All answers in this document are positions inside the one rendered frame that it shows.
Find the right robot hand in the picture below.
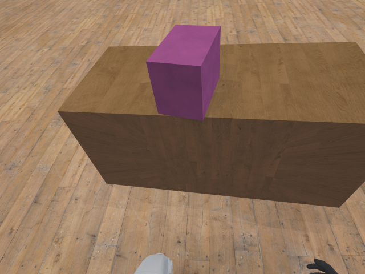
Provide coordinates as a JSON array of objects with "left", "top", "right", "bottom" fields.
[{"left": 307, "top": 259, "right": 338, "bottom": 274}]

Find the carton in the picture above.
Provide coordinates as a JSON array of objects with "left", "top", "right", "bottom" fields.
[{"left": 146, "top": 25, "right": 221, "bottom": 121}]

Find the pedestal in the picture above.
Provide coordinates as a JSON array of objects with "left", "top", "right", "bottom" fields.
[{"left": 58, "top": 42, "right": 365, "bottom": 208}]

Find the left robot thigh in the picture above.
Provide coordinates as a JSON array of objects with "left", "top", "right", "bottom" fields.
[{"left": 134, "top": 255, "right": 173, "bottom": 274}]

